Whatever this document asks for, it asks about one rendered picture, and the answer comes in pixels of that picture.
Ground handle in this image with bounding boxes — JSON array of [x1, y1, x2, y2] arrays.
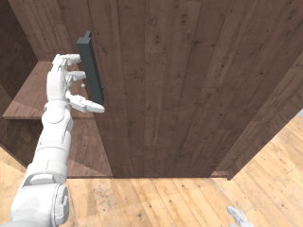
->
[[76, 30, 105, 105]]

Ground left robot hand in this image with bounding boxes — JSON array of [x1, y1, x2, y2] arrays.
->
[[46, 54, 105, 113]]

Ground right robot hand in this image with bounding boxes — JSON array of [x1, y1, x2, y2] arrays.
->
[[226, 205, 254, 227]]

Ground wardrobe door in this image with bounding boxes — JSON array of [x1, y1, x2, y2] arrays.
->
[[57, 0, 303, 179], [214, 51, 303, 171]]

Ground left robot forearm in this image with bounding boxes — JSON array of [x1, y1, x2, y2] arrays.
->
[[9, 100, 74, 222]]

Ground left robot upper arm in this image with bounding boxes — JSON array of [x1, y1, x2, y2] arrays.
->
[[0, 183, 70, 227]]

